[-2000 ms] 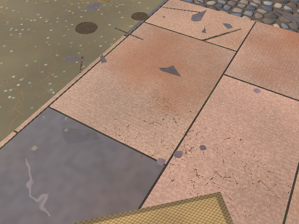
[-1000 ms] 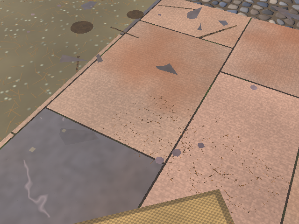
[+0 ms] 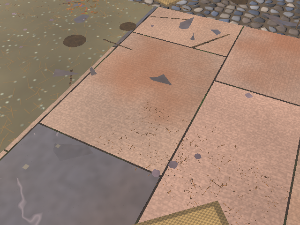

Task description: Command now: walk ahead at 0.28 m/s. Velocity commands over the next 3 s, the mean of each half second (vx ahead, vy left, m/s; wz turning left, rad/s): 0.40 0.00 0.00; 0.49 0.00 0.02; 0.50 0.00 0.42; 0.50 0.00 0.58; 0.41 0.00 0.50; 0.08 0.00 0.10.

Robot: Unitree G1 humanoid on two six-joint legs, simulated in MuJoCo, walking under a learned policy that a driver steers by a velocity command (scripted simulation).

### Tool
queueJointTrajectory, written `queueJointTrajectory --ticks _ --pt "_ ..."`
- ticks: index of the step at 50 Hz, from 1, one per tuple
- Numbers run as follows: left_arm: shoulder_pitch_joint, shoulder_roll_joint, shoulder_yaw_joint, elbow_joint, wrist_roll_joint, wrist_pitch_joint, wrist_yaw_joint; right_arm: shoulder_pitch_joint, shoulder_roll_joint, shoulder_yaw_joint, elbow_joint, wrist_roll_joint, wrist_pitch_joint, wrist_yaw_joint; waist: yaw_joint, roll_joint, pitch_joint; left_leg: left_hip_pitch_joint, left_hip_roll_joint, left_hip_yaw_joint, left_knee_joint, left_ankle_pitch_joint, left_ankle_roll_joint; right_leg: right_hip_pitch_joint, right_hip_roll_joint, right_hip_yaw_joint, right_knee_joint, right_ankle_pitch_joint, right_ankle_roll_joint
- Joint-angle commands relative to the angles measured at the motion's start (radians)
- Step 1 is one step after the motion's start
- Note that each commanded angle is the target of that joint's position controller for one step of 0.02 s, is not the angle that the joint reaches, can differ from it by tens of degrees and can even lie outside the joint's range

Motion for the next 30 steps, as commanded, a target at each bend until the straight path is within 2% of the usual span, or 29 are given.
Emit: queueJointTrajectory --ticks 1,2,3,4,5,6,7,8,9,10,11,13,16,19,22,24,25,26,27,28,29,30 --pt "-0.059 0.044 0.007 -0.078 -0.016 -0.061 -0.022 -0.004 -0.163 -0.034 -0.05 0.007 -0.024 0.007 0.029 0.149 0.253 -0.17 0.272 -0.353 -0.333 -0.274 0.189 -0.112 -0.029 -0.028 -0.04 -0.041 -0.041" --pt "0.024 0.047 0.014 -0.046 -0.019 -0.068 -0.026 -0.04 -0.155 -0.031 -0.062 0.012 -0.021 0.012 0.071 0.128 0.226 -0.224 0.212 -0.262 -0.274 -0.208 0.149 0.052 -0.001 -0.058 -0.173 0.014 -0.043" --pt "0.122 0.068 0.028 -0.004 -0.013 -0.068 -0.026 -0.056 -0.154 -0.031 -0.074 0.011 -0.022 0.015 0.1 0.09 0.181 -0.281 0.145 -0.181 -0.179 -0.087 0.119 0.216 0.029 -0.06 -0.215 0.093 -0.031" --pt "0.268 0.132 0.054 0.028 -0.007 -0.068 -0.025 -0.1 -0.13 -0.022 -0.098 0.004 -0.033 0.019 0.16 -0.056 0.12 -0.377 0.053 -0.059 0.107 0.108 0.069 0.377 -0.086 0.145 -0.316 0.073 -0.068" --pt "0.412 0.268 0.085 0.038 -0.01 -0.074 -0.034 -0.086 -0.057 -0.004 -0.134 0.005 -0.052 0.014 0.186 -0.345 0.029 -0.567 -0.069 0.062 0.462 -0.003 0.012 0.531 -0.322 0.597 -0.5 -0.029 -0.209" --pt "0.364 0.193 0.055 0.028 0.012 -0.088 -0.038 -0.103 -0.072 -0.007 -0.146 0.017 -0.072 0.019 0.14 -0.245 0.044 -0.654 -0.039 -0.067 0.686 -0.105 0.029 0.488 -0.406 0.783 -0.563 -0.076 -0.252" --pt "0.259 0.144 0.039 -0.005 0.012 -0.097 -0.037 -0.122 -0.087 -0.011 -0.155 0.029 -0.082 0.029 0.094 -0.146 0.12 -0.714 0.017 -0.095 0.775 -0.032 0.059 0.431 -0.397 0.671 -0.547 -0.036 -0.23" --pt "0.186 0.118 0.028 -0.033 0.012 -0.098 -0.041 -0.129 -0.092 -0.013 -0.151 0.024 -0.088 0.036 0.07 -0.091 0.126 -0.706 0.06 -0.084 0.767 0.064 0.076 0.394 -0.343 0.526 -0.552 0.018 -0.197" --pt "0.152 0.109 0.021 -0.045 0.013 -0.093 -0.046 -0.145 -0.11 -0.024 -0.152 0.014 -0.093 0.038 0.055 -0.061 0.138 -0.702 0.09 -0.066 0.708 0.137 0.081 0.375 -0.3 0.416 -0.562 0.11 -0.169" --pt "0.154 0.081 0.01 -0.046 0.016 -0.086 -0.046 -0.165 -0.137 -0.039 -0.156 0.006 -0.09 0.041 0.05 -0.07 0.132 -0.666 0.108 -0.043 0.654 0.182 0.077 0.363 -0.251 0.311 -0.57 0.22 -0.138" --pt "0.181 0.068 0.005 -0.04 0.018 -0.077 -0.043 -0.167 -0.132 -0.043 -0.156 0.005 -0.085 0.047 0.05 -0.091 0.119 -0.639 0.111 -0.021 0.617 0.206 0.068 0.362 -0.221 0.245 -0.572 0.303 -0.124" --pt "0.228 0.087 0.003 -0.033 0.02 -0.066 -0.029 -0.205 -0.091 -0.037 -0.168 0.003 -0.069 0.057 0.051 -0.085 0.117 -0.649 0.112 0.016 0.55 0.235 0.039 0.358 -0.208 0.18 -0.578 0.416 -0.13" --pt "0.216 0.135 0.008 -0.056 0.027 -0.056 -0.01 -0.376 -0.059 -0.018 -0.238 -0.002 -0.064 0.059 0.07 -0.069 0.157 -0.644 0.101 0.039 0.321 0.322 0.002 0.29 -0.207 0.132 -0.614 0.433 -0.143" --pt "0.24 0.167 0.018 -0.065 0.019 -0.056 -0.003 -0.487 -0.073 -0.01 -0.28 0.003 -0.067 0.07 0.091 -0.097 0.169 -0.545 0.062 0.075 0.145 0.408 -0.002 0.246 -0.205 0.092 -0.639 0.41 -0.141" --pt "0.255 0.171 0.026 -0.058 0.003 -0.056 -0.002 -0.543 -0.1 -0.011 -0.311 0.008 -0.07 0.083 0.077 -0.097 0.187 -0.522 0.054 0.057 0.055 0.424 0.031 0.318 -0.245 0.077 -0.624 0.452 -0.13" --pt "0.234 0.185 0.035 -0.065 0.005 -0.049 -0.003 -0.513 -0.132 -0.023 -0.315 0.006 -0.077 0.09 0.035 -0.107 0.144 -0.448 0.029 0.063 0.021 0.385 0.064 0.39 -0.262 0.055 -0.541 0.649 -0.107" --pt "0.221 0.198 0.04 -0.07 0.011 -0.044 -0.004 -0.452 -0.159 -0.037 -0.302 0.006 -0.078 0.089 -0.005 -0.13 0.085 -0.349 -0.003 0.084 0.029 0.36 0.082 0.411 -0.261 0.041 -0.453 0.84 -0.095" --pt "0.203 0.198 0.04 -0.076 0.019 -0.034 -0.005 -0.309 -0.196 -0.059 -0.262 0.008 -0.077 0.085 -0.08 -0.14 -0.005 -0.172 -0.041 0.106 0.039 0.339 0.105 0.392 -0.233 0.011 -0.282 0.996 -0.075" --pt "0.187 0.187 0.033 -0.091 0.025 -0.03 -0.007 -0.131 -0.241 -0.082 -0.21 0.01 -0.071 0.077 -0.162 -0.131 -0.109 0.088 -0.014 0.068 0.046 0.332 0.138 0.259 -0.188 -0.014 -0.048 0.956 -0.042" --pt "0.276 0.083 0.004 -0.114 0.033 -0.04 -0.018 0.021 -0.344 -0.106 -0.18 -0.017 -0.066 0.069 -0.14 0.082 -0.281 0.473 0.254 -0.336 0.008 0.168 0.265 -0.096 -0.057 -0.041 0.359 0.546 0.01" --pt "0.312 0.014 -0.017 -0.101 0.009 -0.072 -0.026 0.038 -0.319 -0.093 -0.169 -0.02 -0.064 0.074 -0.111 0.25 -0.418 0.572 0.405 -0.783 -0.236 0.004 0.352 -0.275 0.071 0.088 0.624 -0.116 0.026" --pt "0.213 0.112 0.01 -0.134 -0.02 -0.097 -0.03 -0.057 -0.246 -0.069 -0.175 -0.013 -0.071 0.078 -0.097 0.187 -0.262 0.446 0.361 -0.714 -0.279 -0.029 0.287 -0.376 0.004 0.156 0.713 -0.091 -0.003"
Next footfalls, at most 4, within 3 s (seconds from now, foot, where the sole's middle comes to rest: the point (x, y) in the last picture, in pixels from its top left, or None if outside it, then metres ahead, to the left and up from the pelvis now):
0.54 left None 0.43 0.13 -0.77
1.10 right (176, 181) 0.75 -0.10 -0.77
1.66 left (115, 146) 0.98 0.21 -0.77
2.14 right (121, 100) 1.33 0.20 -0.77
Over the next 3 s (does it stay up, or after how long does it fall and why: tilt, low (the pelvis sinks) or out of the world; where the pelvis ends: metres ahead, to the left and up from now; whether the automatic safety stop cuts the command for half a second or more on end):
stays up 1.29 0.36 0.00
